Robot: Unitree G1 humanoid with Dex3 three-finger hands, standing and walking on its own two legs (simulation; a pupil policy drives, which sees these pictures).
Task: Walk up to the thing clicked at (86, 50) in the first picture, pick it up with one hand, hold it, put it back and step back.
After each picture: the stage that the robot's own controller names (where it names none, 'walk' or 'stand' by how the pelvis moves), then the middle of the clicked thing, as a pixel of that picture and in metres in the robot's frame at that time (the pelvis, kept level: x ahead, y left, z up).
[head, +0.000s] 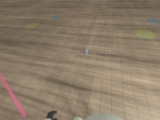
stand; (86, 51) +1.48 +0.19 -0.72
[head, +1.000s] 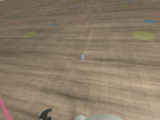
walk; (82, 57) +1.35 +0.32 -0.70
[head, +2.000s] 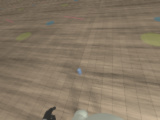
walk; (79, 71) +0.87 +0.34 -0.71
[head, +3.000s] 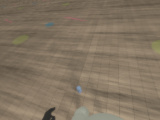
walk; (79, 89) +0.52 +0.28 -0.71
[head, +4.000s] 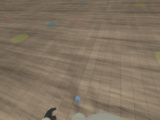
stand; (77, 99) +0.39 +0.23 -0.71
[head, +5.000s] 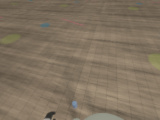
stand; (74, 104) +0.34 +0.22 -0.72
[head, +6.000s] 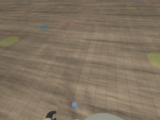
stand; (74, 105) +0.33 +0.23 -0.73
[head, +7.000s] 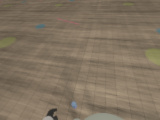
stand; (74, 105) +0.32 +0.25 -0.73
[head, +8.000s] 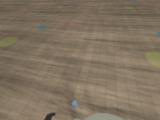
stand; (74, 104) +0.34 +0.23 -0.73
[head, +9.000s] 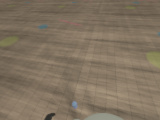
stand; (74, 104) +0.33 +0.23 -0.73
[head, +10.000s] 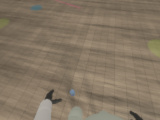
go down; (72, 92) +0.36 +0.23 -0.69
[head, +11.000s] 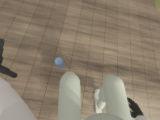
go down; (59, 62) +0.42 +0.27 -0.29
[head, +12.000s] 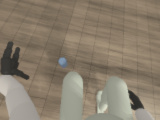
close in; (63, 62) +0.42 +0.27 -0.29
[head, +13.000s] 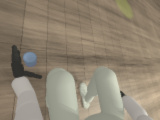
close in; (30, 60) +0.40 +0.31 -0.22
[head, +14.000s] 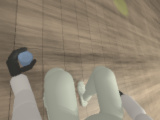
close; (26, 59) +0.39 +0.31 -0.22
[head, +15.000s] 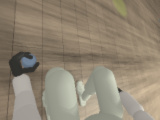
lift; (28, 61) +0.37 +0.30 -0.23
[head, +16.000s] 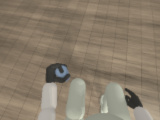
lift; (63, 74) +0.31 +0.23 -0.04
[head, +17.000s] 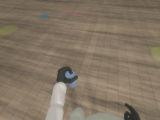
hold; (71, 79) +0.32 +0.17 +0.00
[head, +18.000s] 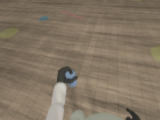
hold; (71, 78) +0.33 +0.17 -0.01
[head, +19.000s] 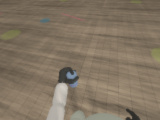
crouch; (72, 79) +0.33 +0.16 +0.00
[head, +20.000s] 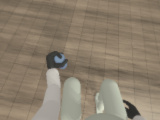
crouch; (61, 61) +0.42 +0.23 -0.11
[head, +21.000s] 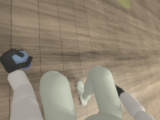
lower; (23, 60) +0.40 +0.31 -0.23
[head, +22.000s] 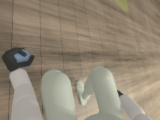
lower; (24, 59) +0.40 +0.31 -0.23
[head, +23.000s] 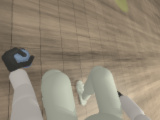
lower; (24, 59) +0.40 +0.31 -0.23
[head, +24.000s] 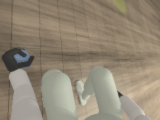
lower; (24, 59) +0.40 +0.31 -0.22
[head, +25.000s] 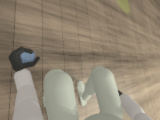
open; (28, 59) +0.39 +0.30 -0.23
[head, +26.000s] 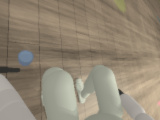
withdraw; (25, 58) +0.38 +0.30 -0.23
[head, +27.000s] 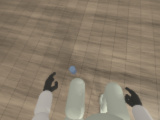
walk; (73, 70) +0.42 +0.23 -0.41
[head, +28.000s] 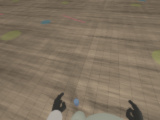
stand; (76, 102) +0.35 +0.19 -0.66
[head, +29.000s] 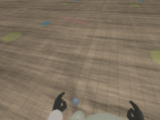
stand; (76, 101) +0.37 +0.20 -0.67
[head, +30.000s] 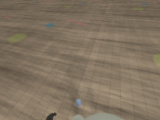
stand; (78, 102) +0.37 +0.19 -0.71
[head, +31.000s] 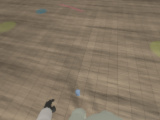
walk; (77, 92) +0.39 +0.17 -0.70
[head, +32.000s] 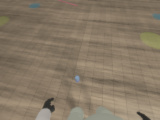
walk; (77, 79) +0.56 +0.19 -0.71
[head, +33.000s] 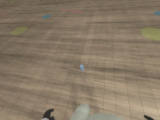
walk; (81, 67) +0.86 +0.28 -0.70
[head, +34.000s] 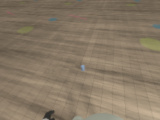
stand; (82, 68) +0.98 +0.21 -0.72
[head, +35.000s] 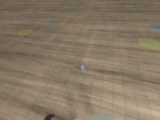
stand; (82, 68) +1.00 +0.22 -0.73
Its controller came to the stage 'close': yes
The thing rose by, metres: 0.70
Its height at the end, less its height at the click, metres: +0.00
